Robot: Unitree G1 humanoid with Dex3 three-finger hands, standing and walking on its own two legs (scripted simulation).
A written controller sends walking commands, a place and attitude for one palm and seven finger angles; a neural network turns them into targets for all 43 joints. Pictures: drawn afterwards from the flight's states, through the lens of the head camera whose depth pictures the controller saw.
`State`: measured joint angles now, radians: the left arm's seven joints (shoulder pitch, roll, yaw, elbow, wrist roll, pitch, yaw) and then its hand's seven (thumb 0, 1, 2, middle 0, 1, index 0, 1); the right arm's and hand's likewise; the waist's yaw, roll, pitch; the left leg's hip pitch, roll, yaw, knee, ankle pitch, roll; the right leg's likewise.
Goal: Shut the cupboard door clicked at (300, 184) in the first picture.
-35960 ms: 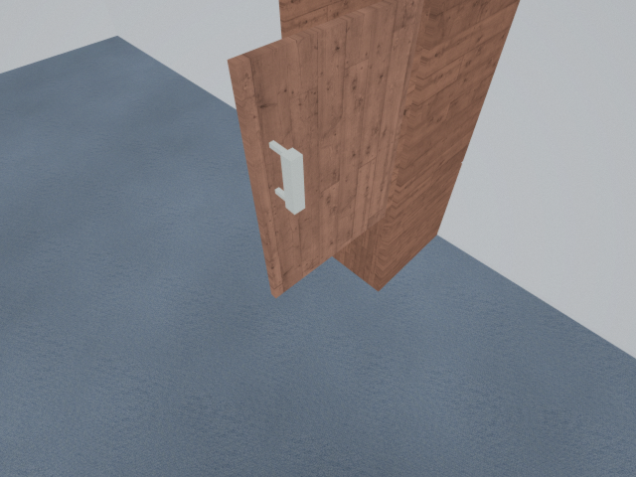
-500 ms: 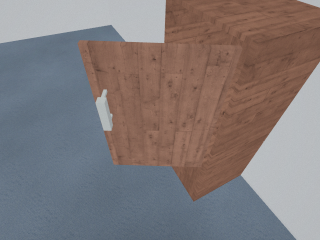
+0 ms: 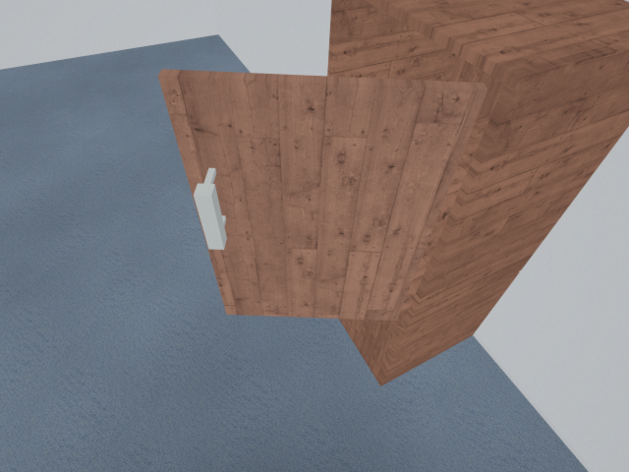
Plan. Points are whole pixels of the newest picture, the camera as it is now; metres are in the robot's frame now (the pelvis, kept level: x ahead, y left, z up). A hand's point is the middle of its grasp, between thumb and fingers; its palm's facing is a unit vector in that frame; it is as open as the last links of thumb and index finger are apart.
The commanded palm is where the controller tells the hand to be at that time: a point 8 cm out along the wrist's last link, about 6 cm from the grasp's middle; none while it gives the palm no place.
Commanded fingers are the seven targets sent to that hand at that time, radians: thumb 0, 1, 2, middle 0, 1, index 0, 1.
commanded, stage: raise the hand and make a fist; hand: left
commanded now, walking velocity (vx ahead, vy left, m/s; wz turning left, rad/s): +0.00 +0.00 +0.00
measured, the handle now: (214, 208) +0.48 +0.19 +0.04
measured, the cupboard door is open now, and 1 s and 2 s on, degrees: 61 61 61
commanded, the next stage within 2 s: bring the fist close to the handle in 2.00 s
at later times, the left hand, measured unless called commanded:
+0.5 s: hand (194, 470) +0.14 +0.16 -0.06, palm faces +0.07 -1.00 +0.01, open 6.2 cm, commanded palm +0.12 +0.22 -0.04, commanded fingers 0.00 0.90 0.90 -0.58 -0.72 -0.58 -0.72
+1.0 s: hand (186, 410) +0.19 +0.17 +0.00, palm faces +0.05 -1.00 -0.05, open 3.8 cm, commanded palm +0.16 +0.22 +0.00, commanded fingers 0.00 0.90 0.90 -1.04 -1.22 -1.04 -1.22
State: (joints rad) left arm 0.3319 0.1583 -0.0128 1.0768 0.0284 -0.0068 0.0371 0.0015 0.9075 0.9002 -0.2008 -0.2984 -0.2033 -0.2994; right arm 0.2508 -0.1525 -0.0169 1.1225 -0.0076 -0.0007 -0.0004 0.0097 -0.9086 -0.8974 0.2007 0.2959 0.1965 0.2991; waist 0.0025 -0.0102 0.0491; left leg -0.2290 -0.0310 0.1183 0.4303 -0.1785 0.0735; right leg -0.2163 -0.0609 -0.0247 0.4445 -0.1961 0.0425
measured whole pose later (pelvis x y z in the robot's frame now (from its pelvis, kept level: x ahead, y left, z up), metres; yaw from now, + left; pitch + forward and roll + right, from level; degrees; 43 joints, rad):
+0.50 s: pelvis -0.01 -0.04 -0.09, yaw +4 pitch +10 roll +0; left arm 0.56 0.22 0.10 0.04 -0.27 -0.47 -0.31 0.01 0.90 0.90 -0.42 -0.53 -0.42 -0.53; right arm 0.16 -0.28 -0.06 0.46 0.03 -0.25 0.00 0.02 -0.91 -0.90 0.20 0.30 0.20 0.30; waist 0.02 -0.03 -0.14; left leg -0.85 -0.01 0.03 1.15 -0.47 0.03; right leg -0.80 -0.01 -0.06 1.16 -0.53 -0.03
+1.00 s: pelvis +0.02 -0.04 -0.08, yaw +5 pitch +13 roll -1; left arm 0.55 0.24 0.19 -0.13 -0.35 -0.38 -0.36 0.01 0.90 0.90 -0.87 -1.03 -0.87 -1.03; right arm 0.29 -0.24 -0.02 0.55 0.04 -0.21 -0.06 0.02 -0.90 -0.90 0.20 0.30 0.20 0.30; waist 0.02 0.05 -0.14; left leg -0.83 0.01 0.00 1.09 -0.49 0.02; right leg -0.76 0.01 -0.08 1.06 -0.53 -0.03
